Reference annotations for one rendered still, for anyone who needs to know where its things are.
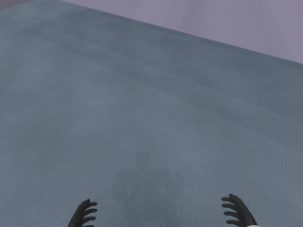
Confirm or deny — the robot left hand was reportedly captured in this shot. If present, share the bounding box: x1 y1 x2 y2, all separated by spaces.
67 199 98 227

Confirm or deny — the robot right hand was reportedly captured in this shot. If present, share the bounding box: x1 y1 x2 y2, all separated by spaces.
221 194 258 227

